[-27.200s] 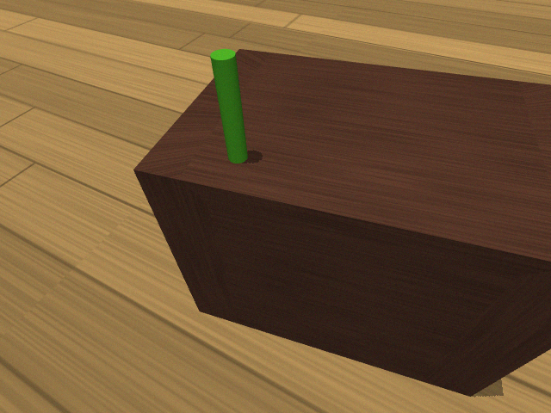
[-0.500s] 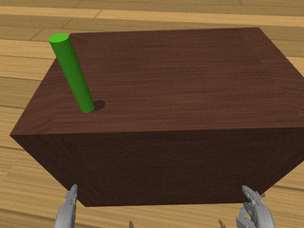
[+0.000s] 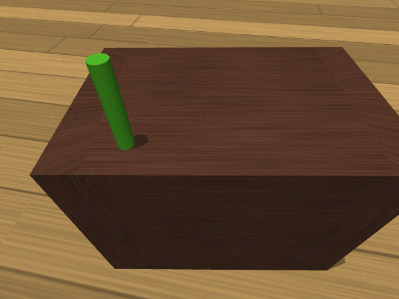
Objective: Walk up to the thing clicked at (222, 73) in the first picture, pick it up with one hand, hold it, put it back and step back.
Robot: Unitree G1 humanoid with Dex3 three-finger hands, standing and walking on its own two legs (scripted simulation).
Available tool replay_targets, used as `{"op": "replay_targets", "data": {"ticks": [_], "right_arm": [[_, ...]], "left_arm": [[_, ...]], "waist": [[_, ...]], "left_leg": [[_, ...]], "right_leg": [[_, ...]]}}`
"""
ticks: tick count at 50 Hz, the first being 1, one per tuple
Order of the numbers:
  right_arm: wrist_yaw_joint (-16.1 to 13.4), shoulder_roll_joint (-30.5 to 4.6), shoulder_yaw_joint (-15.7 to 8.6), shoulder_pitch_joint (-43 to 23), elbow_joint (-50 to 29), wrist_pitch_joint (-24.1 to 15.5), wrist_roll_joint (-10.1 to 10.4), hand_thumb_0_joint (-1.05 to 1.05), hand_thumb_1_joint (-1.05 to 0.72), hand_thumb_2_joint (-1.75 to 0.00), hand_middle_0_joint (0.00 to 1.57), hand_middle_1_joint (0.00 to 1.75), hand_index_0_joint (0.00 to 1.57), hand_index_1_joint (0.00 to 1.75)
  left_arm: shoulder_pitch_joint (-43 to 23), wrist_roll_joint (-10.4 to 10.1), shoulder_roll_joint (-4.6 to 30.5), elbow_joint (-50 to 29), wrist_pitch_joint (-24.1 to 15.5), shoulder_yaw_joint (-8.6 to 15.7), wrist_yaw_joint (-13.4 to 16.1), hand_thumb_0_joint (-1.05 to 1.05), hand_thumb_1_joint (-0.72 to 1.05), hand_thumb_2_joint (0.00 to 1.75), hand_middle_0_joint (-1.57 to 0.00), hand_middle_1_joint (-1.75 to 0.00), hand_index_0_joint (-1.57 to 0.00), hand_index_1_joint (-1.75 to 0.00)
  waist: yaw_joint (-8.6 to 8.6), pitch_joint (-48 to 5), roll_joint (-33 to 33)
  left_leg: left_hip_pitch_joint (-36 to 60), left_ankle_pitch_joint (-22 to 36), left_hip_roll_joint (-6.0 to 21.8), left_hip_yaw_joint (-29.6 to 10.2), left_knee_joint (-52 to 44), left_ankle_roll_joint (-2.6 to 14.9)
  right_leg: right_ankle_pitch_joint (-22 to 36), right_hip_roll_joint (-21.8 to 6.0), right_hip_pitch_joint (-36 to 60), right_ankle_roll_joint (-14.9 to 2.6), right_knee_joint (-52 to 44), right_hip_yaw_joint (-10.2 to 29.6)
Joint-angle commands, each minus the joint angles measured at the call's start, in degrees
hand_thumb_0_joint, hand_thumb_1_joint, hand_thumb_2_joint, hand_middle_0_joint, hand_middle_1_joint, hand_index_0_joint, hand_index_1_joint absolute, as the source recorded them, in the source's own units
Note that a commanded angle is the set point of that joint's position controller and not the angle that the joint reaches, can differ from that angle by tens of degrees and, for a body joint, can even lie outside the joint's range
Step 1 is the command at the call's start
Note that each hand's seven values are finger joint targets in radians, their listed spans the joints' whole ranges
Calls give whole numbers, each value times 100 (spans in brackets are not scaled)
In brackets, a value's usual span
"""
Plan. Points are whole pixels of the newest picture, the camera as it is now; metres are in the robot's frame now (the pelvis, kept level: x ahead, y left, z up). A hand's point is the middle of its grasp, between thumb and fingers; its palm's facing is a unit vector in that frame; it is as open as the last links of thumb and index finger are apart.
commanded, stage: stand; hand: left
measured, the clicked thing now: (114, 108) +0.48 +0.23 +0.12
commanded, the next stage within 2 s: none
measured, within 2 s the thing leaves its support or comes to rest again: neither
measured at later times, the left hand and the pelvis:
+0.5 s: hand out of the picture +0.05 +0.25 -0.13, palm faces -0.02 -0.94 -0.35, open 7.6 cm; pelvis -0.01 +0.00 +0.03, yaw +0 degrees
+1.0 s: hand out of the picture +0.06 +0.26 -0.13, palm faces -0.03 -0.94 -0.34, open 7.4 cm; pelvis +0.00 +0.01 +0.03, yaw +0 degrees
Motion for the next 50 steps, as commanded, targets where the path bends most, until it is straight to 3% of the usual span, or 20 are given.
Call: {"op": "replay_targets", "data": {"ticks": [1, 2, 6, 10, 28, 50], "right_arm": [[-64, -1033, -215, -416, -244, -127, 27, 0, -90, -90, 20, 30, 20, 30], [-64, -1044, -210, -375, -151, -115, 47, 0, -90, -90, 20, 30, 20, 30], [-61, -1044, -164, -386, 161, -81, 56, 0, -90, -90, 20, 30, 20, 30], [-51, -1040, -112, -428, 376, -95, 70, 0, -90, -90, 20, 30, 20, 30], [-40, -1072, -60, -631, 901, -89, 140, 0, -90, -90, 20, 30, 20, 30], [-46, -1203, -39, -739, 1018, -97, 154, 0, -90, -90, 20, 30, 20, 30]], "left_arm": [[-292, -54, 1019, -54, -200, 264, 48, 0, 20, 83, -20, -30, -20, -30], [-308, -53, 1063, 50, -200, 260, 45, 0, 28, 90, -20, -30, -20, -30], [-449, -88, 1077, 413, -184, 212, 36, 0, 60, 90, -20, -30, -20, -30], [-533, -115, 1061, 713, -184, 165, 14, 0, 90, 90, -20, -30, -20, -30], [-921, -116, 1088, 1377, -207, 135, 3, 0, 90, 90, -20, -30, -20, -30], [-959, -131, 1093, 1528, -134, 159, -50, 0, 90, 90, -20, -30, -20, -30]], "waist": [[54, -346, 211], [23, -276, 125], [-24, -43, 117], [-30, 79, 113], [-38, -90, 75], [-39, 7, 114]], "left_leg": [[415, 766, 401, -662, -1190, 527], [431, 656, 350, -609, -1270, 476], [625, 315, 363, -600, -1639, 409], [767, 379, 414, -639, -2040, 348], [1173, 1146, 501, -489, -2502, 242], [1200, 841, 551, -504, -2798, 222]], "right_leg": [[1146, -299, 269, -473, -1135, 442], [1064, -334, 297, -478, -1293, 498], [839, -375, 335, -417, -1750, 530], [797, -380, 503, -356, -2040, 512], [1257, -541, 1182, -183, -2674, 407], [1248, -517, 1172, -176, -2719, 346]]}}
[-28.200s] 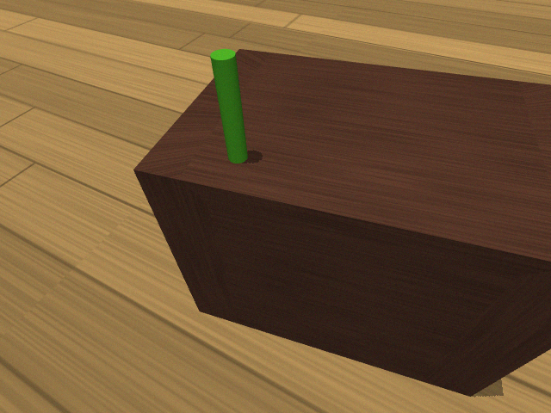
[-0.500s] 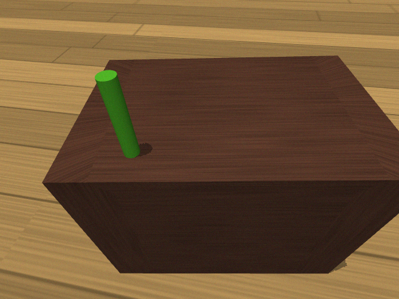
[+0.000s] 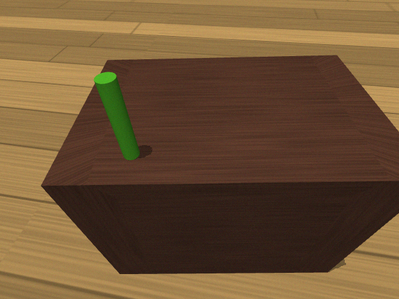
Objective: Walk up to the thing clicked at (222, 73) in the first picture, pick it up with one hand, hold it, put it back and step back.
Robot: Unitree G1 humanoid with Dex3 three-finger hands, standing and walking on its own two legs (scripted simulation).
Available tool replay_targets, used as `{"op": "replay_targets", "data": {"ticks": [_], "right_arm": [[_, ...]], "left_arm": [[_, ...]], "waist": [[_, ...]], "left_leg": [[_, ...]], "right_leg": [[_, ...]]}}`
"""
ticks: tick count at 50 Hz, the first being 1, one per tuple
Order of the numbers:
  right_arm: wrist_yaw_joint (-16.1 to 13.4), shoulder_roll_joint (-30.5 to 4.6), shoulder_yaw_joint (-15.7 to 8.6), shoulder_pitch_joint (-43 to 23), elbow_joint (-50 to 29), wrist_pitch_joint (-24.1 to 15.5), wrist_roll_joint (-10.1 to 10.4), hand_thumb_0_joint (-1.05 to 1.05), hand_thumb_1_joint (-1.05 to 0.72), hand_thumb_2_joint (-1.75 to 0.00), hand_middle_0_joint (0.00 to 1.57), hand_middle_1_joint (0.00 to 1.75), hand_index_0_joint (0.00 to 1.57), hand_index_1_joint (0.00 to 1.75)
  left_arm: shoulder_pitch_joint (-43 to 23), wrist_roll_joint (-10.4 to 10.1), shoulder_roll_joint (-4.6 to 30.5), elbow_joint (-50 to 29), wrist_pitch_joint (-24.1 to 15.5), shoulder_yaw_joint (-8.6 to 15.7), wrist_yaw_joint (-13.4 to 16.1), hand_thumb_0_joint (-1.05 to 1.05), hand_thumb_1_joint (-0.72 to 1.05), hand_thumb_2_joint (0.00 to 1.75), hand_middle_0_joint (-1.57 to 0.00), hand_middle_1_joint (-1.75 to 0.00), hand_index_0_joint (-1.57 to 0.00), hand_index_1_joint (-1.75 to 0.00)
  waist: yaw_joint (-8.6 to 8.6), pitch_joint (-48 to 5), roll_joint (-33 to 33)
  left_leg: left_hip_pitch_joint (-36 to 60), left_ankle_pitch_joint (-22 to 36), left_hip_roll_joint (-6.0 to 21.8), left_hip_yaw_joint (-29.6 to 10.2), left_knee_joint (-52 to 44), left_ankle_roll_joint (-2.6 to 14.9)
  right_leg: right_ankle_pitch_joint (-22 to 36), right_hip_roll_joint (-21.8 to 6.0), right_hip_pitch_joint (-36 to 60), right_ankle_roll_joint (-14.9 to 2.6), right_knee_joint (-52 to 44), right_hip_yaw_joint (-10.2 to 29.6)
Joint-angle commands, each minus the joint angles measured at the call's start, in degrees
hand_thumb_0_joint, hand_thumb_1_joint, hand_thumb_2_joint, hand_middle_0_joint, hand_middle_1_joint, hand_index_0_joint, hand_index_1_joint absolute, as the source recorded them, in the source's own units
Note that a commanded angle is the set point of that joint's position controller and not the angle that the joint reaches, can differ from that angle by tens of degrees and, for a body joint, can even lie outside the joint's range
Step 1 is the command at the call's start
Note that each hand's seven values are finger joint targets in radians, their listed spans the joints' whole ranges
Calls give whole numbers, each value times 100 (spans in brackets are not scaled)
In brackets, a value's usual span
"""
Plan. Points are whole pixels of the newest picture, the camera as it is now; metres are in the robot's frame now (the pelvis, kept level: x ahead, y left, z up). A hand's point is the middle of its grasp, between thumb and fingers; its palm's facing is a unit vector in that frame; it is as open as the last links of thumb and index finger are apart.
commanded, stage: stand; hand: left
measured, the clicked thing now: (120, 121) +0.49 +0.22 +0.09
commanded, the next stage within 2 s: step back in 1.34 s
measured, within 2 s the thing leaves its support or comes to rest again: neither
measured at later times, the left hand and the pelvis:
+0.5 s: hand out of the picture +0.09 +0.24 -0.16, palm faces -0.03 -0.94 -0.34, open 7.4 cm; pelvis +0.02 +0.00 +0.00, yaw +0 degrees
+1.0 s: hand out of the picture +0.09 +0.25 -0.16, palm faces -0.02 -0.94 -0.34, open 7.4 cm; pelvis +0.02 +0.00 +0.00, yaw +0 degrees
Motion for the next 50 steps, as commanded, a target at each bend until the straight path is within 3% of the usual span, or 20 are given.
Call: {"op": "replay_targets", "data": {"ticks": [1, 7, 15, 23, 30, 37, 50], "right_arm": [[-60, -1247, -217, -217, -315, -87, 3, 0, -90, -90, 20, 30, 20, 30], [-64, -1236, -217, -231, -341, -95, 14, 0, -90, -90, 20, 30, 20, 30], [-66, -1222, -189, -236, -326, -87, 12, 0, -90, -90, 20, 30, 20, 30], [-85, -1235, -183, -260, -368, -102, 27, 0, -90, -90, 20, 30, 20, 30], [-86, -1234, -181, -304, -387, -76, 24, 0, -90, -90, 20, 30, 20, 30], [-88, -1224, -175, -296, -428, -102, 26, 0, -90, -90, 20, 30, 20, 30], [-75, -1290, -189, -279, -447, -93, 21, 0, -90, -90, 20, 30, 20, 30]], "left_arm": [[-186, -1, 1193, -284, -101, 237, 44, 0, 90, 90, -20, -30, -20, -30], [-199, -7, 1219, -325, -123, 250, 57, 0, 90, 90, -20, -30, -20, -30], [-200, -31, 1222, -322, -93, 259, 47, 0, 90, 90, -20, -30, -20, -30], [-190, -40, 1212, -359, -105, 276, 60, 0, 90, 90, -20, -30, -20, -30], [-220, -26, 1222, -359, -90, 287, 50, 0, 90, 90, -20, -30, -20, -30], [-245, -29, 1237, -403, -88, 304, 43, 0, 90, 90, -20, -30, -20, -30], [-215, -27, 1231, -435, -81, 305, 24, 0, 90, 90, -20, -30, -20, -30]], "waist": [[26, -131, 52], [10, -393, -40], [7, -311, -28], [12, -532, -11], [11, -345, -37], [15, -480, 5], [30, -376, 35]], "left_leg": [[-130, -396, 600, -555, -531, 187], [105, 316, 619, -486, -361, 210], [74, 259, 609, -480, -421, 170], [310, 1070, 671, -407, -243, 198], [234, 648, 648, -436, -331, 165], [297, 1006, 667, -405, -300, 163], [217, 535, 665, -438, -379, 193]], "right_leg": [[5, -417, -116, -281, -435, 340], [551, -492, 24, -278, -427, 372], [429, -460, 1, -275, -437, 329], [1127, -515, 192, -269, -372, 321], [726, -474, 77, -251, -481, 297], [1020, -489, 207, -275, -421, 278], [605, -490, 123, -291, -526, 305]]}}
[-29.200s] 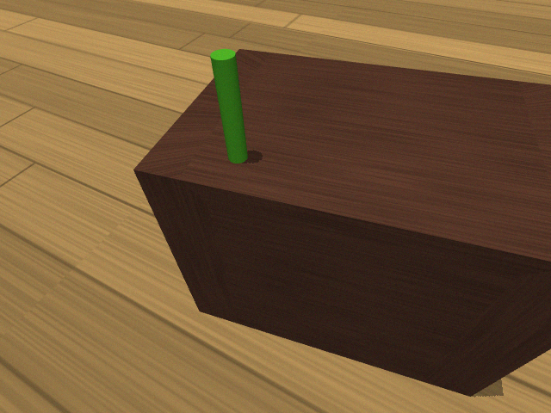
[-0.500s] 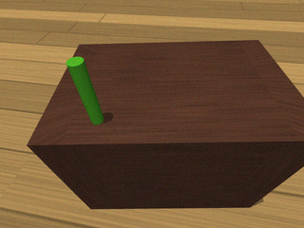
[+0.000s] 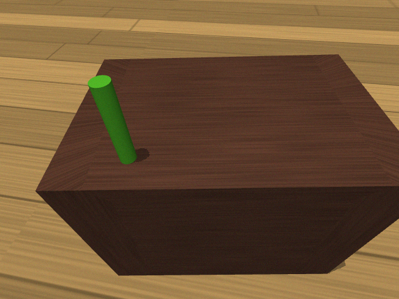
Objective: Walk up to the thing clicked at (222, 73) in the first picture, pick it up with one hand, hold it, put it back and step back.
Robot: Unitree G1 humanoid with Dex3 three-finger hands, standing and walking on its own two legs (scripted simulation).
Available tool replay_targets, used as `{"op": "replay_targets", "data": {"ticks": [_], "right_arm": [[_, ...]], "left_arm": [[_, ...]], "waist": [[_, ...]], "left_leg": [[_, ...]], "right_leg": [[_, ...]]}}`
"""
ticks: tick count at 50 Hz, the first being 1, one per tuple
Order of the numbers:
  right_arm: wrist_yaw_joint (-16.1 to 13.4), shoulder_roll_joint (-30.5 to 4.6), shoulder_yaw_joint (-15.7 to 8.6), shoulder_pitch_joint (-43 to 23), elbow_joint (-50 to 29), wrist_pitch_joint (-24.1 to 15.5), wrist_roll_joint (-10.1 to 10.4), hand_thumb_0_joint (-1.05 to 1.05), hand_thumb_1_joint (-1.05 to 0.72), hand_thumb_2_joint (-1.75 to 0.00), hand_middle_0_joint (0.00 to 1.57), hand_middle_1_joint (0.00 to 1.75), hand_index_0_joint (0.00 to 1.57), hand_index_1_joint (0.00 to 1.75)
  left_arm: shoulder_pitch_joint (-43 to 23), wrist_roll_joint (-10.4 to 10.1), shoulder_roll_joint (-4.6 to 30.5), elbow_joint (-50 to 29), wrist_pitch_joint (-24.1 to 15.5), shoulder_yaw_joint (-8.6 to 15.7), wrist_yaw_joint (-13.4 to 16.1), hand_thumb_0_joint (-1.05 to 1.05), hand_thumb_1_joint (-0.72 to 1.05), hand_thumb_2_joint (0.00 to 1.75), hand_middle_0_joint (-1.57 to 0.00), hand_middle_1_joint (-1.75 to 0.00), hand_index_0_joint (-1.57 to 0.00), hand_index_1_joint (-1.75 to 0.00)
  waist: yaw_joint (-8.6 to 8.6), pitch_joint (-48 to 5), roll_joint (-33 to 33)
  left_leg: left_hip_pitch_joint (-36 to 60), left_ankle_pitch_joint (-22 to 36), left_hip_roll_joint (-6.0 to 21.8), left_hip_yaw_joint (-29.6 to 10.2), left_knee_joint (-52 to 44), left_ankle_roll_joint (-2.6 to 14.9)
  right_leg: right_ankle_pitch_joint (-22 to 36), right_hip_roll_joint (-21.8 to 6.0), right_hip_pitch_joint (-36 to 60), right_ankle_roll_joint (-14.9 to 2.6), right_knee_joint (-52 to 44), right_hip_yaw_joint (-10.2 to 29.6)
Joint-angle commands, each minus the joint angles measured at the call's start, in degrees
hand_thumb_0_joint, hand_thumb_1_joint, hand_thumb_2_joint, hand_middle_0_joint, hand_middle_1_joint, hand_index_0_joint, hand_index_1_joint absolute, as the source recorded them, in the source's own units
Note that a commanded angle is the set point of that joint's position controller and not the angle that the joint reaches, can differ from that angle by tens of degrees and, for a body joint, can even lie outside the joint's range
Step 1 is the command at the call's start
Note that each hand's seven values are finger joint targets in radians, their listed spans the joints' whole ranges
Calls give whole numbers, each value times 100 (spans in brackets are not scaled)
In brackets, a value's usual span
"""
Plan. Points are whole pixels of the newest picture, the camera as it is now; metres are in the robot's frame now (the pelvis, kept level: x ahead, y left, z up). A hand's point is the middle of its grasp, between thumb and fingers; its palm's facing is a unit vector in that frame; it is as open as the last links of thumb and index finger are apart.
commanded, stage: stand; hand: left
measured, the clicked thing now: (116, 125) +0.47 +0.22 +0.09
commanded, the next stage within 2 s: step back in 0.34 s
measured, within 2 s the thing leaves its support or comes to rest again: neither
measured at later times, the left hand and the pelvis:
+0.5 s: hand out of the picture +0.06 +0.26 -0.17, palm faces -0.01 -0.92 -0.38, open 7.4 cm; pelvis -0.03 -0.01 -0.01, yaw +0 degrees
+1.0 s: hand out of the picture +0.02 +0.30 -0.18, palm faces -0.05 -0.94 -0.34, open 7.4 cm; pelvis -0.11 +0.05 -0.01, yaw -1 degrees
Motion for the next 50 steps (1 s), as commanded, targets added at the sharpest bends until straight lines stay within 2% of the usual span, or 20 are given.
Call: {"op": "replay_targets", "data": {"ticks": [1, 16, 17, 20, 24, 27, 28, 29, 30, 33, 37, 39, 40, 41, 42, 43, 44, 46, 47, 50], "right_arm": [[-62, -1215, -227, -160, -334, -102, -8, 0, -90, -90, 20, 30, 20, 30], [-60, -1246, -221, -123, -336, -119, -4, 0, -90, -90, 20, 30, 20, 30], [-42, -1569, -352, -311, -400, 4, -14, 0, -90, -90, 20, 30, 20, 30], [-41, -1473, -392, -129, -560, 74, 65, 0, -90, -90, 20, 30, 20, 30], [-20, -1589, -512, -286, -841, 180, 63, 0, -90, -90, 20, 30, 20, 30], [-8, -1404, -521, -316, -1033, 268, 55, 0, -90, -90, 20, 30, 20, 30], [2, -1253, -496, -231, -1055, 291, 40, 0, -90, -90, 20, 30, 20, 30], [8, -1221, -506, -146, -1124, 340, 7, 0, -90, -90, 20, 30, 20, 30], [14, -1244, -516, 56, -1156, 383, -31, 0, -90, -90, 20, 30, 20, 30], [41, -1318, -566, 561, -1123, 347, 108, 0, -90, -90, 20, 30, 20, 30], [-12, -1240, -503, 571, -1273, 238, 31, 0, -90, -90, 20, 30, 20, 30], [-58, -1251, -553, 718, -1252, 152, -104, 0, -90, -90, 20, 30, 20, 30], [-91, -1575, -665, 632, -1322, 132, -203, 0, -90, -90, 20, 30, 20, 30], [-101, -1930, -742, 595, -1403, 128, -262, 0, -90, -90, 20, 30, 20, 30], [-101, -2185, -789, 618, -1488, 152, -200, 0, -90, -90, 20, 30, 20, 30], [-117, -2263, -822, 607, -1572, 151, -169, 0, -90, -90, 20, 30, 20, 30], [-145, -2053, -784, 340, -1596, 144, -155, 0, -90, -90, 20, 30, 20, 30], [-222, -1619, -643, -167, -1735, 132, -202, 0, -90, -90, 20, 30, 20, 30], [-246, -1527, -629, -202, -1783, 115, -146, 0, -90, -90, 20, 30, 20, 30], [-264, -1406, -657, 286, -1745, 122, -98, 0, -90, -90, 20, 30, 20, 30]], "left_arm": [[-195, -8, 1235, -318, -107, 249, 47, 0, 90, 90, -20, -30, -20, -30], [-76, -6, 1239, -354, -93, 242, 30, 0, 90, 90, -20, -30, -20, -30], [-121, -75, 1612, -508, -33, 460, 69, 0, 90, 90, -20, -30, -20, -30], [58, -101, 1438, -678, 19, 475, 116, 0, 90, 90, -20, -30, -20, -30], [196, -54, 1332, -911, 104, 459, 108, 0, 90, 90, -20, -30, -20, -30], [193, -5, 1639, -1070, 112, 551, 92, 0, 90, 90, -20, -30, -20, -30], [73, 18, 1848, -1151, 108, 614, 94, 0, 90, 90, -20, -30, -20, -30], [-132, 71, 2069, -1318, 88, 658, 111, 0, 90, 90, -20, -30, -20, -30], [-247, 147, 2125, -1469, 62, 696, 130, 0, 90, 90, -20, -30, -20, -30], [-785, 178, 1871, -1768, 79, 651, 156, 0, 90, 90, -20, -30, -20, -30], [-341, 141, 1693, -1868, 175, 628, 170, 0, 90, 90, -20, -30, -20, -30], [-307, -1, 1601, -1954, 285, 575, 136, 0, 90, 90, -20, -30, -20, -30], [-142, -55, 1327, -2015, 327, 510, 136, 0, 90, 90, -20, -30, -20, -30], [-111, -69, 1054, -2035, 344, 469, 176, 0, 90, 90, -20, -30, -20, -30], [-197, -9, 1192, -2070, 353, 504, 247, 0, 90, 90, -20, -30, -20, -30], [-458, 30, 1264, -2058, 342, 539, 305, 0, 90, 90, -20, -30, -20, -30], [-606, 54, 1413, -2037, 345, 588, 291, 0, 90, 90, -20, -30, -20, -30], [-46, -57, 1309, -1950, 342, 562, 225, 0, 90, 90, -20, -30, -20, -30], [187, -52, 1294, -1959, 336, 568, 213, 0, 90, 90, -20, -30, -20, -30], [20, 34, 1236, -2048, 268, 595, 181, 0, 90, 90, -20, -30, -20, -30]], "waist": [[15, -384, -13], [38, -309, 7], [61, 233, -1], [28, -280, 163], [80, -667, 435], [133, -719, -112], [137, -628, -674], [183, -530, -1153], [127, -483, -1178], [-177, -577, -1284], [63, -783, -1137], [-77, -787, -591], [30, -808, 285], [97, -689, 1223], [-119, -736, 982], [-333, -612, 1333], [-251, -425, 1010], [191, -333, 891], [299, -366, 841], [-10, -441, 732]], "left_leg": [[42, 632, 605, -409, -276, 212], [36, 521, 592, -432, -330, 214], [-322, 1393, 525, -499, 169, 394], [-257, 1961, 664, -504, 426, 614], [-542, 1261, 798, -663, 623, 893], [-811, 78, 128, -292, 1719, 618], [-932, -672, -334, 35, 2492, 373], [-1102, -2013, -630, 43, 3545, 279], [-1218, -2333, -499, -271, 4129, 296], [-1022, -2092, -295, -454, 4143, 389], [-1279, -1518, -177, -68, 1786, 268], [-513, 445, -54, -15, 200, 238], [128, 2126, 582, -965, 294, 264], [800, 3780, 1259, -1814, 549, 438], [487, 4390, 1709, -1855, 755, 1008], [-178, 3471, 2057, -2512, 288, 1307], [-260, 3188, 1811, -2062, 280, 1266], [178, 3673, 1085, -986, 739, 838], [439, 3537, 1070, -925, 784, 848], [920, 3391, 1096, -977, 937, 989]], "right_leg": [[675, -543, -15, -269, -314, 350], [526, -523, -140, -279, -327, 348], [1368, -388, -602, -303, 273, 354], [1492, -258, -400, -432, 808, 167], [788, -150, -524, -535, 1328, 196], [967, -793, -807, -998, 758, 961], [1253, -1367, -951, -1349, 248, 1540], [1471, -1933, -1233, -1765, -71, 2115], [1545, -2143, -1416, -1982, -23, 2274], [1780, -1624, -1528, -1592, 512, 1400], [2198, -1171, -260, -1149, 1294, 1134], [2031, -731, -507, -792, 2105, 708], [898, -90, -1378, -544, 2879, 491], [-2091, 745, -2711, -407, 3454, 438], [-2510, 835, -2644, -331, 3921, 854], [-2610, 835, -2426, -281, 4431, 1091], [-2295, 774, -2377, -315, 4760, 1244], [-1538, 847, -2823, -352, 4919, 1175], [-1405, 843, -2869, -355, 4919, 1066], [-1442, 760, -2716, -158, 4160, 847]]}}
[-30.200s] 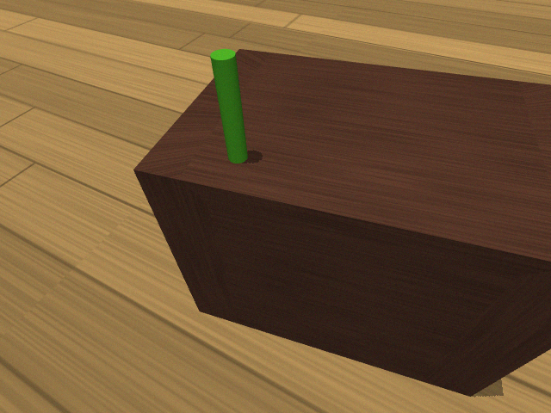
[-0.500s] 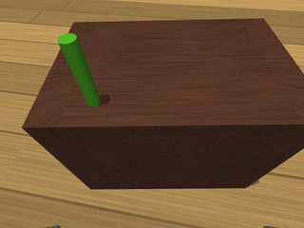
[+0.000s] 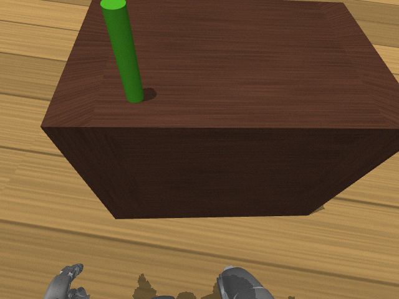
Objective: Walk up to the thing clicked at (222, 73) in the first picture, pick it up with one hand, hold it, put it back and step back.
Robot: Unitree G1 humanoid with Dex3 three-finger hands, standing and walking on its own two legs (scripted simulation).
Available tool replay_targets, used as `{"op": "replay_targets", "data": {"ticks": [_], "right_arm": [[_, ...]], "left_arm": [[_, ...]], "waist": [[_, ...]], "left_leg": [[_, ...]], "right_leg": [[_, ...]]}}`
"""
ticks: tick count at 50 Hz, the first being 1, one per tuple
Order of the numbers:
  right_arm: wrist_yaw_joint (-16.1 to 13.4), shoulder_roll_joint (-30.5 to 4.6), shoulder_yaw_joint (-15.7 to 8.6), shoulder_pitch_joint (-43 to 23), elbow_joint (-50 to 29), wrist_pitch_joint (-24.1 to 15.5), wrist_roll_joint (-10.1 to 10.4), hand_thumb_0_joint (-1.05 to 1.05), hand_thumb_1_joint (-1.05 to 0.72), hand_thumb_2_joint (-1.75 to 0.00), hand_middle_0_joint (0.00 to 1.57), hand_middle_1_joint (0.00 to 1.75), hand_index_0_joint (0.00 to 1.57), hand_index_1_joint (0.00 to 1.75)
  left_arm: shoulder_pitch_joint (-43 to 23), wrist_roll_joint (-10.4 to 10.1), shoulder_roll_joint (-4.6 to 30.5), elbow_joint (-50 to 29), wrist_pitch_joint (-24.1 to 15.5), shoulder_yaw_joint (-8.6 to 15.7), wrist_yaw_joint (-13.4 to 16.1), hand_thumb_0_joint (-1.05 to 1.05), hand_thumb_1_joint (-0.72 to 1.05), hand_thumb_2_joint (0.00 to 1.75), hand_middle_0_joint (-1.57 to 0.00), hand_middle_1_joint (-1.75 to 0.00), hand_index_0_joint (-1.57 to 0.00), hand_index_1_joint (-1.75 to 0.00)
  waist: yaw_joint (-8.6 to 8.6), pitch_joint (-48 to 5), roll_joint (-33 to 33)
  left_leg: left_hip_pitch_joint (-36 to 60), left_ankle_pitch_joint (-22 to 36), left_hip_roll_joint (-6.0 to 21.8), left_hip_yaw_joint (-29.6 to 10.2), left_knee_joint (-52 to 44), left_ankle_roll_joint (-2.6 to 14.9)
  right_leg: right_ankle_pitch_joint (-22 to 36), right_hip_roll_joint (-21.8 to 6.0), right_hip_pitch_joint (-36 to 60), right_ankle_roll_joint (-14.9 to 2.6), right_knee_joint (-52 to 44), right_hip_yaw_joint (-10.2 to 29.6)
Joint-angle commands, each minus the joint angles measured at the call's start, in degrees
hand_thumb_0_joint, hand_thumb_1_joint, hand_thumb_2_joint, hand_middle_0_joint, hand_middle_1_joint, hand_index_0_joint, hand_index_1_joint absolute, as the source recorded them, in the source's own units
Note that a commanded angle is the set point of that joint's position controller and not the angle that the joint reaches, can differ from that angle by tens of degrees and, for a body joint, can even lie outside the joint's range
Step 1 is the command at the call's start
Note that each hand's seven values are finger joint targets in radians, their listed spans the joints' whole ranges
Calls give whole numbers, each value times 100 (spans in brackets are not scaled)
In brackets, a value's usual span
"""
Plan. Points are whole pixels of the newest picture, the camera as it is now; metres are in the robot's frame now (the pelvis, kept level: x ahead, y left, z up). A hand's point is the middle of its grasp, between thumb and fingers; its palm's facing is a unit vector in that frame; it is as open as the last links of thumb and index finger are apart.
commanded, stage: step back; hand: left
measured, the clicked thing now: (126, 58) +0.58 +0.19 +0.10
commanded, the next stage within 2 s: none
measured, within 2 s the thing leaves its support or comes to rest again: neither
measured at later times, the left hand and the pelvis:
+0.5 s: hand out of the picture +0.04 +0.26 -0.14, palm faces -0.05 -0.92 -0.40, open 7.4 cm; pelvis -0.11 +0.01 -0.01, yaw -1 degrees
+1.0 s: hand out of the picture -0.18 +0.26 -0.17, palm faces -0.12 -0.91 -0.39, open 7.4 cm; pelvis -0.27 -0.01 -0.02, yaw -7 degrees
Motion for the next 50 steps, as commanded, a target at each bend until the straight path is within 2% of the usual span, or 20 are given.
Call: {"op": "replay_targets", "data": {"ticks": [1, 3, 6, 9, 11, 12, 13, 17, 23, 26, 27, 28, 29, 30, 34, 43, 46, 48, 49, 50], "right_arm": [[-175, -1461, -441, 24, -564, -148, 45, 0, -90, -90, 20, 30, 20, 30], [-169, -1516, -449, 144, -596, -147, 61, 0, -90, -90, 20, 30, 20, 30], [-123, -1599, -455, 15, -696, -121, 89, 0, -90, -90, 20, 30, 20, 30], [-83, -1570, -416, -235, -785, -62, 169, 0, -90, -90, 20, 30, 20, 30], [-64, -1242, -280, -334, -933, -90, 262, 0, -90, -90, 20, 30, 20, 30], [-112, -1209, -300, -348, -862, -31, 237, 0, -90, -90, 20, 30, 20, 30], [-137, -1382, -360, -255, -803, 6, 192, 0, -90, -90, 20, 30, 20, 30], [-97, -1331, -287, 156, -613, -48, 213, 0, -90, -90, 20, 30, 20, 30], [-136, -1230, -222, 207, -754, -160, 147, 0, -90, -90, 20, 30, 20, 30], [-110, -1232, -304, 653, -566, -234, 71, 0, -90, -90, 20, 30, 20, 30], [-111, -1361, -367, 546, -598, -254, -3, 0, -90, -90, 20, 30, 20, 30], [-102, -1845, -498, 473, -646, -257, -98, 0, -90, -90, 20, 30, 20, 30], [-51, -2354, -586, 103, -783, -239, -104, 0, -90, -90, 20, 30, 20, 30], [-72, -2527, -635, -19, -870, -273, -53, 0, -90, -90, 20, 30, 20, 30], [-121, -1649, -405, -641, -973, -328, -93, 0, -90, -90, 20, 30, 20, 30], [-119, -1775, -525, 201, -1038, -252, -15, 0, -90, -90, 20, 30, 20, 30], [-101, -1935, -535, -201, -1174, -160, -17, 0, -90, -90, 20, 30, 20, 30], [-76, -1907, -479, -500, -1253, -78, 25, 0, -90, -90, 20, 30, 20, 30], [-63, -1716, -401, -445, -1262, -60, 67, 0, -90, -90, 20, 30, 20, 30], [-75, -1388, -331, -331, -1317, -46, 122, 0, -90, -90, 20, 30, 20, 30]], "left_arm": [[116, 60, 934, -513, -183, 330, 16, 0, 90, 90, -20, -30, -20, -30], [96, 62, 910, -590, -221, 331, -8, 0, 90, 90, -20, -30, -20, -30], [330, 96, 891, -552, -262, 356, -51, 0, 90, 90, -20, -30, -20, -30], [818, 155, 847, -329, -319, 385, -54, 0, 90, 90, -20, -30, -20, -30], [718, 206, 1377, -440, -376, 524, -41, 0, 90, 90, -20, -30, -20, -30], [340, 145, 1692, -556, -338, 549, -57, 0, 90, 90, -20, -30, -20, -30], [305, 179, 1669, -697, -363, 562, -60, 0, 90, 90, -20, -30, -20, -30], [13, 115, 1122, -852, -295, 469, -17, 0, 90, 90, -20, -30, -20, -30], [446, 207, 1136, -962, -164, 475, -38, 0, 90, 90, -20, -30, -20, -30], [273, 93, 1252, -1029, -63, 447, -96, 0, 90, 90, -20, -30, -20, -30], [321, 72, 1129, -1053, -21, 388, -113, 0, 90, 90, -20, -30, -20, -30], [353, 62, 922, -1108, -10, 347, -121, 0, 90, 90, -20, -30, -20, -30], [109, 83, 970, -1124, -27, 428, -73, 0, 90, 90, -20, -30, -20, -30], [-186, 160, 1154, -1137, -26, 510, -18, 0, 90, 90, -20, -30, -20, -30], [717, 36, 1081, -712, -5, 543, -117, 0, 90, 90, -20, -30, -20, -30], [635, 127, 976, -753, -84, 461, -178, 0, 90, 90, -20, -30, -20, -30], [1175, 114, 998, -470, -110, 472, -218, 0, 90, 90, -20, -30, -20, -30], [1753, 136, 944, -166, -146, 484, -221, 0, 90, 90, -20, -30, -20, -30], [1650, 203, 1155, -188, -165, 545, -214, 0, 90, 90, -20, -30, -20, -30], [1539, 283, 1648, -295, -178, 690, -242, 0, 90, 90, -20, -30, -20, -30]], "waist": [[-42, -1155, 1049], [-116, -1158, 986], [-54, -1340, 1108], [210, -1517, 793], [216, -1616, -464], [314, -1256, -1330], [329, -997, -1085], [132, -1040, -307], [352, -1466, -877], [105, -1629, -808], [126, -1544, -526], [107, -1504, 633], [45, -1172, 1411], [-180, -961, 1533], [498, -788, 928], [-92, -1469, 1394], [141, -1620, 1689], [452, -1706, 1483], [410, -1522, 1030], [368, -1234, -334]], "left_leg": [[1662, 4121, 1380, -1209, -325, 738], [1603, 3992, 1478, -1207, -282, 898], [1304, 3462, 1344, -1053, -102, 753], [661, 2752, 1196, -909, 394, 531], [-742, 965, 311, -517, 1292, 14], [-857, -1459, -378, -237, 2450, -205], [-806, -1993, -241, -716, 3279, -293], [-960, -1253, -569, -777, 3619, -327], [-1037, -1032, -65, -225, 959, -430], [-91, 532, -103, 119, -942, -332], [261, 942, 180, -433, -1008, -210], [739, 1232, 1316, -1949, -1198, 225], [-17, 1561, 2395, -2975, -1529, 985], [-769, 1608, 2874, -3529, -1704, 1559], [-220, 2373, 1459, -1229, -1080, 754], [1230, 2427, 1658, -1229, -580, 1091], [563, 2062, 1690, -1184, -410, 919], [-15, 1844, 1429, -854, 46, 636], [-641, 1153, 1080, -743, 296, 332], [-1787, -260, 179, -548, 1210, -73]], "right_leg": [[31, -219, -317, 148, -782, -59], [23, -316, -62, 147, -1395, -205], [240, -446, 634, 26, -2499, -645], [1835, -525, 1712, -167, -4137, -701], [3646, -1677, 2501, -789, -3951, 1012], [4025, -2751, 1677, -1738, -4275, 2086], [4011, -2926, 1261, -1931, -4296, 2334], [4208, -1924, 1393, -1273, -3956, 543], [3764, -1818, 2647, -1089, -3528, 403], [3225, -1599, 2310, -757, -2914, 237], [2492, -1398, 1585, -492, -2763, 220], [1087, -765, 366, -220, -2010, -100], [-808, -35, -2, -14, -852, -399], [-1099, -184, 320, 37, 203, 286], [12, 43, -102, -9, 1026, 390], [-324, -454, 230, 350, -1275, -220], [-6, -698, 1203, 155, -2732, -613], [1068, -627, 1982, 0, -4030, -893], [1190, -744, 2170, -127, -4095, -463], [965, -1745, 2159, -465, -4336, 1199]]}}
